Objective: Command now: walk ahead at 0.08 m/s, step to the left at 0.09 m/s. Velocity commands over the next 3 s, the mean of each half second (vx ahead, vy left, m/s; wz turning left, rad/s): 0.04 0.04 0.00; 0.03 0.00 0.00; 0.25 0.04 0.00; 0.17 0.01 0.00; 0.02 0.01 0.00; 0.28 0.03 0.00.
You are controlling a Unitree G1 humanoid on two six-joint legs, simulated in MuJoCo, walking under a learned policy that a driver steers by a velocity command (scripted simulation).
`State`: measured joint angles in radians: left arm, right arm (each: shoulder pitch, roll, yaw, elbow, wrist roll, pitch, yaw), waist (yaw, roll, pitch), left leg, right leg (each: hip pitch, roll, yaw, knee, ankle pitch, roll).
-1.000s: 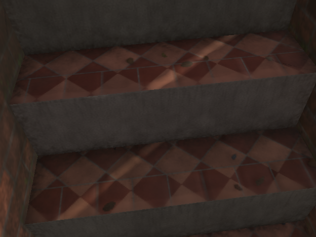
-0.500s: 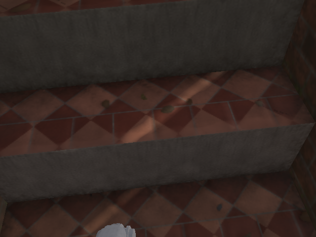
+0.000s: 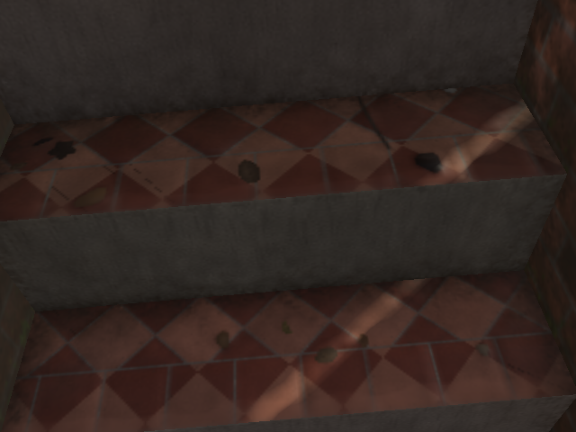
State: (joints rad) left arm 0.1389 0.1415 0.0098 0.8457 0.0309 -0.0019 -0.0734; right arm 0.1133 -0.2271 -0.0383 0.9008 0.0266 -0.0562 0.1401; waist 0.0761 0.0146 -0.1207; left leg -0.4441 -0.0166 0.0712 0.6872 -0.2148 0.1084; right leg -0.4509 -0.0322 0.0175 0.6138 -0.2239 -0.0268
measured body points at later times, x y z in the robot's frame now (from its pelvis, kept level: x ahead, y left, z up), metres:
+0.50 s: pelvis +0.00 +0.02 +0.00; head +0.00 +0.03 +0.45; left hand +0.14 +0.23 -0.14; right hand +0.05 -0.21 -0.14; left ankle -0.02 +0.12 -0.74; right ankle +0.01 -0.12 -0.74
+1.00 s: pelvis +0.00 +0.01 +0.01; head +0.01 +0.02 +0.46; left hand +0.09 +0.22 -0.15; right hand -0.05 -0.16 -0.15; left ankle -0.02 +0.12 -0.74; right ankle +0.01 -0.12 -0.74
